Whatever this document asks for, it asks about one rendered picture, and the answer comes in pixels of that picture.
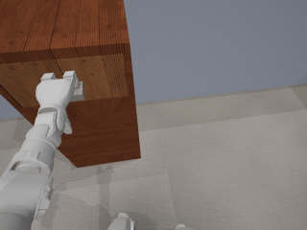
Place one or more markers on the drawer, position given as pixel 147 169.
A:
pixel 103 76

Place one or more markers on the robot left shin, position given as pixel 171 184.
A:
pixel 122 215

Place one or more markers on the handle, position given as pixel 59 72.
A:
pixel 79 94

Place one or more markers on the robot left hand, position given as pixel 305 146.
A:
pixel 58 91

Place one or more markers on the robot right shin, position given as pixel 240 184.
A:
pixel 180 226

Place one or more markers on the left robot forearm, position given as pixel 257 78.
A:
pixel 42 140

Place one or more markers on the cabinet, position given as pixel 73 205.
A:
pixel 103 130

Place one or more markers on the robot shin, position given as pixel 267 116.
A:
pixel 180 226
pixel 122 215

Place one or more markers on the robot left upper arm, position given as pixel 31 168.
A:
pixel 24 196

